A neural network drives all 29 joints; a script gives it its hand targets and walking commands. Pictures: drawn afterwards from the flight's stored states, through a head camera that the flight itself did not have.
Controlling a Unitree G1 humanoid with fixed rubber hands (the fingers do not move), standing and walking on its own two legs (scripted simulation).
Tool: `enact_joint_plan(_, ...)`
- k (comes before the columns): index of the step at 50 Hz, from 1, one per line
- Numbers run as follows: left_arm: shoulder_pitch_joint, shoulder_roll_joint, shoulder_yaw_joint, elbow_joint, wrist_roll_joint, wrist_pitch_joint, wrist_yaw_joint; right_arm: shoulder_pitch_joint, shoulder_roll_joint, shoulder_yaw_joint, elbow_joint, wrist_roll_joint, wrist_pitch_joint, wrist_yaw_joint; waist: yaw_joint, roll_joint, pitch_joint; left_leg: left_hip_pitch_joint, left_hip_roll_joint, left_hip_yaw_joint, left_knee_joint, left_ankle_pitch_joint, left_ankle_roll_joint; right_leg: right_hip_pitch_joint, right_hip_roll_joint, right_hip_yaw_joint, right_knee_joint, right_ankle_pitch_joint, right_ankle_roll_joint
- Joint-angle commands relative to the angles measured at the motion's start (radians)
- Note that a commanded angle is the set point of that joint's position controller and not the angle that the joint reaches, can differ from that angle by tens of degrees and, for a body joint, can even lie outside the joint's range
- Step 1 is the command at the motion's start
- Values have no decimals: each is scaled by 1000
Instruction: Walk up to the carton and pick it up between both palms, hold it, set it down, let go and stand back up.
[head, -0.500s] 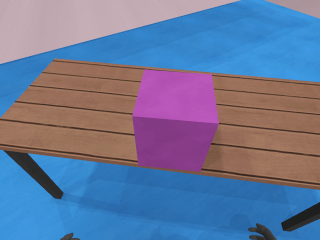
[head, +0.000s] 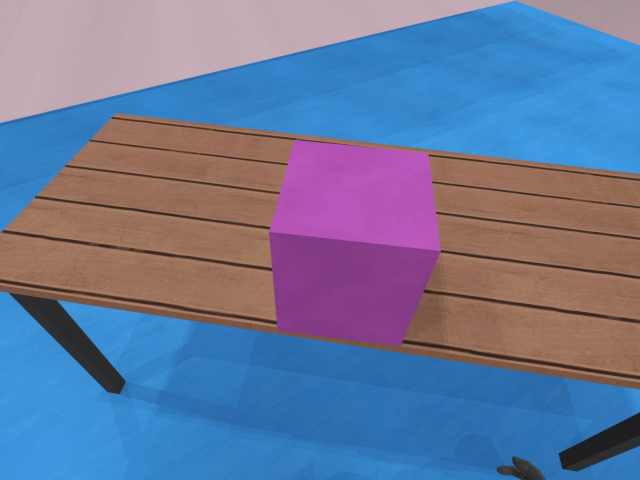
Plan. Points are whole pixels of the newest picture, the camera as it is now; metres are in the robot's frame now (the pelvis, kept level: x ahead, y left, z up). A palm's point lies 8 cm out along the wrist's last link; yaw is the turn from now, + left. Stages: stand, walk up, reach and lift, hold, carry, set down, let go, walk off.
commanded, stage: walk up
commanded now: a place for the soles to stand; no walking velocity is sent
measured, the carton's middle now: (349, 246) +0.47 -0.03 +0.00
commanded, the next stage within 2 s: reach and lift in 1.90 s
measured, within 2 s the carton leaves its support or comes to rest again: neither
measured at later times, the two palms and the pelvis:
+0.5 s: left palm out of the picture +0.07 +0.28 -0.12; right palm out of the picture +0.13 -0.24 -0.09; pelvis +0.03 +0.01 +0.00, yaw +4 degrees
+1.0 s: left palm out of the picture +0.13 +0.25 -0.08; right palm (528, 464) +0.18 -0.26 -0.09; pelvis +0.05 -0.01 +0.01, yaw +0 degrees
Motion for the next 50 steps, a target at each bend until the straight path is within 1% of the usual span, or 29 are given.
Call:
enact_joint_plan(1,53,162,49,-66,7,-47,11,-42,-130,-41,-98,2,-22,-5,22,38,-43,-111,33,-41,-53,76,42,114,-186,254,-247,57,-62)
enact_joint_plan(2,39,172,48,-67,9,-48,14,-29,-123,-41,-97,-2,-24,-3,10,12,-35,-69,24,31,9,78,25,74,-260,268,-272,122,-89)
enact_joint_plan(3,17,170,45,-72,9,-46,15,-13,-122,-44,-93,-5,-25,0,-5,-2,-23,-30,31,58,22,57,23,37,-288,254,-270,187,-109)
enact_joint_plan(4,2,167,41,-76,7,-43,14,-6,-124,-46,-91,-4,-27,2,-13,-16,-17,9,41,59,14,65,28,3,-284,222,-259,214,-113)
enact_joint_plan(7,-4,157,30,-82,-5,-30,7,-15,-147,-54,-96,4,-34,6,-13,-24,-41,60,66,-16,-46,213,56,-20,-185,137,-202,125,-56)
enact_joint_plan(11,15,151,34,-82,-6,-17,6,-16,-159,-53,-83,6,-31,0,-4,4,-59,18,66,-46,-54,214,71,30,-160,135,-168,85,-49)
enact_joint_plan(12,74,136,40,-72,16,-21,3,32,-135,-54,-67,-6,-31,2,6,2,-83,12,48,-44,-52,-34,83,53,-156,147,-189,-151,-69)
enact_joint_plan(13,81,138,45,-65,22,-23,6,16,-126,-54,-70,-7,-29,4,15,-6,-17,-58,28,-21,-40,-160,78,37,-180,187,-242,-277,-87)
enact_joint_plan(14,82,148,49,-59,25,-24,10,-7,-114,-54,-77,-5,-29,7,27,-25,50,-117,15,33,5,-165,64,29,-233,230,-303,-336,-113)
enact_joint_plan(16,57,165,50,-54,30,-30,16,-16,-103,-57,-85,-9,-37,13,17,-42,136,-128,41,105,41,-94,46,-12,-324,268,-367,-287,-150)
enact_joint_plan(17,45,163,45,-53,29,-35,15,-9,-104,-61,-88,-10,-44,15,2,-25,137,-63,56,97,-2,-67,49,-55,-317,234,-349,-202,-138)
enact_joint_plan(18,39,160,40,-52,23,-37,12,4,-110,-63,-91,-9,-53,16,-12,6,115,13,60,65,-66,-6,59,-85,-272,171,-298,-111,-105)
enact_joint_plan(19,41,152,36,-54,15,-39,8,20,-123,-66,-89,-7,-59,14,-18,54,74,63,69,-5,-102,100,76,-82,-196,101,-203,-26,-62)
enact_joint_plan(20,45,137,32,-63,12,-38,4,54,-153,-75,-80,-7,-63,10,-27,114,26,93,110,-132,-149,172,116,-69,-108,56,-64,39,-17)
enact_joint_plan(21,73,118,26,-73,13,-36,2,105,-191,-85,-61,-9,-64,4,-40,174,-41,153,181,-315,-210,191,184,-78,-45,82,62,17,20)
enact_joint_plan(22,89,101,22,-76,11,-32,2,130,-203,-87,-47,-13,-61,-4,-49,208,-63,220,237,-439,-253,207,246,-144,0,130,119,-142,35)
enact_joint_plan(23,89,88,19,-78,6,-30,5,136,-200,-88,-42,-23,-55,-14,-57,216,-56,284,276,-486,-267,227,287,-240,12,170,173,-279,39)
enact_joint_plan(25,98,77,21,-79,4,-32,15,103,-176,-80,-43,-42,-38,-33,-52,168,-59,337,312,-445,-239,351,310,-306,-10,222,216,-277,43)
enact_joint_plan(27,116,73,27,-71,4,-42,20,20,-153,-65,-50,-38,-26,-34,-25,146,-73,254,274,-299,-204,486,259,-189,-29,240,79,-162,52)
enact_joint_plan(28,146,61,29,-62,4,-49,20,-37,-149,-58,-55,-28,-20,-28,6,158,-88,170,230,-201,-173,538,213,-58,-13,215,-41,-48,49)
enact_joint_plan(29,184,59,34,-55,5,-58,18,-86,-151,-49,-52,-14,-15,-19,40,160,-108,80,185,-124,-138,508,158,83,6,196,-177,135,41)
enact_joint_plan(30,188,86,42,-54,15,-67,19,-88,-131,-36,-51,1,-16,-10,38,122,-129,-13,147,-70,-105,397,101,190,-26,248,-204,272,24)
enact_joint_plan(31,144,159,62,-69,19,-70,23,-46,-92,-22,-55,13,-14,-2,0,4,-127,-58,80,8,-57,151,44,170,-153,412,-244,230,-29)
enact_joint_plan(32,102,176,61,-82,-3,-64,20,-27,-79,-23,-32,4,-4,-7,-20,-21,-85,50,54,52,-40,-30,13,27,-229,466,-269,228,-95)
enact_joint_plan(33,74,154,53,-87,-11,-61,16,-22,-87,-23,-17,-4,0,-8,-30,-20,-38,89,61,54,-60,-34,9,-34,-225,457,-277,218,-109)
enact_joint_plan(36,70,128,35,-93,-17,-60,15,-51,-116,-29,4,-10,-14,0,-21,-52,-2,125,91,17,-137,126,18,-55,-132,376,-261,245,-40)
enact_joint_plan(38,93,121,33,-87,-16,-62,13,-61,-125,-28,16,-7,-22,0,-14,-40,-52,151,102,14,-143,199,25,-4,-102,344,-227,327,-22)
enact_joint_plan(41,99,118,34,-93,-15,-63,13,-83,-122,-22,27,-6,-23,-4,-9,-22,-86,167,109,24,-145,218,31,24,-94,335,-203,366,-24)
enact_joint_plan(50,84,110,37,-103,-14,-61,14,-131,-124,-16,45,-3,-21,-2,-7,4,-61,168,124,35,-171,180,38,-24,-71,348,-207,282,-18)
